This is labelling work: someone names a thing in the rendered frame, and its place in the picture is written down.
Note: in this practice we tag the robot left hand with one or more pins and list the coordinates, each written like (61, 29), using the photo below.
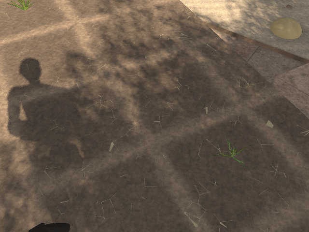
(51, 227)

